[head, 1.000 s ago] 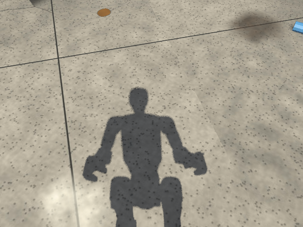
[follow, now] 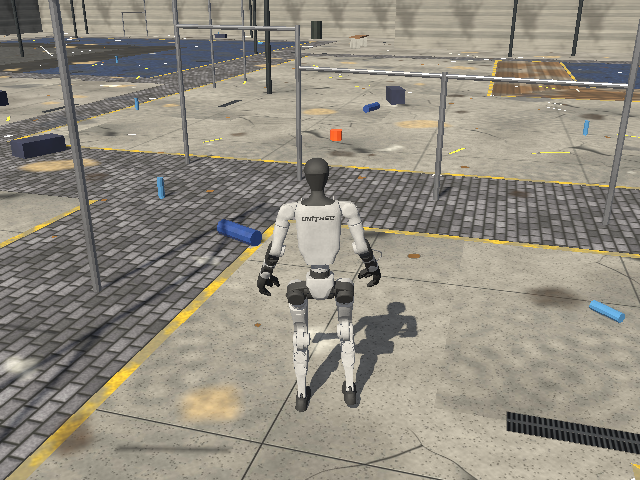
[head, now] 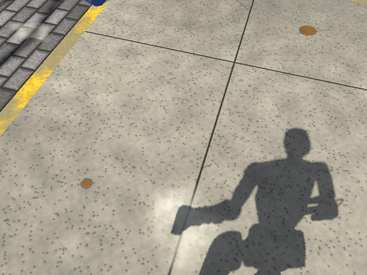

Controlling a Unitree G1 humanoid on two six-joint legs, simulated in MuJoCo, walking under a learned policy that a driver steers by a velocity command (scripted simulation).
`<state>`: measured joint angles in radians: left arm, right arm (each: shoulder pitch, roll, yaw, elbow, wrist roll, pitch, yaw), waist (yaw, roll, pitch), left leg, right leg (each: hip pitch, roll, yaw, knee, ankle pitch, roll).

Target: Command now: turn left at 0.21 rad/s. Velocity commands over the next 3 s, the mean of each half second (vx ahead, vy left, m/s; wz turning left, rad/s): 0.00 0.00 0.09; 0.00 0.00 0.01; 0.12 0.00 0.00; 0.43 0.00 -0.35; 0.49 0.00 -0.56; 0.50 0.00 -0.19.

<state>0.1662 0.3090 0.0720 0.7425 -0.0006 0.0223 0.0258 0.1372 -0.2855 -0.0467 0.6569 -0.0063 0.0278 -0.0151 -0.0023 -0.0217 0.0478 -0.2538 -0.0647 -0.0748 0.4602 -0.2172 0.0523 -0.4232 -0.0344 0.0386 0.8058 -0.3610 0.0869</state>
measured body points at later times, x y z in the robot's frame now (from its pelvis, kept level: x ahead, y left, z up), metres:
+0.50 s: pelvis +0.02 -0.04 +0.00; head +0.02 -0.04 +0.45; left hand +0.14 +0.22 -0.12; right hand +0.12 -0.30 -0.13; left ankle +0.01 +0.09 -0.74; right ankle +0.01 -0.15 -0.74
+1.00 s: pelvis +0.02 -0.05 +0.00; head +0.02 -0.05 +0.45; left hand +0.08 +0.21 -0.14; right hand +0.08 -0.32 -0.15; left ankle +0.01 +0.09 -0.74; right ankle +0.01 -0.15 -0.74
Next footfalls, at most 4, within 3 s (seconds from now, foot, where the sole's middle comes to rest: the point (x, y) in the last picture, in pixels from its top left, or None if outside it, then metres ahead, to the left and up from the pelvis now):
0.10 right None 0.05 -0.15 -0.78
1.54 left None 0.11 0.10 -0.78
2.02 right None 0.44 -0.13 -0.78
2.50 left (195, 198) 0.77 -0.04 -0.78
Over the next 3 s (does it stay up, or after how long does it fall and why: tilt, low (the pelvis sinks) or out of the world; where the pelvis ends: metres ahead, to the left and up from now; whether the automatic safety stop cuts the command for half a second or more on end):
stays up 0.79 -0.22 -0.01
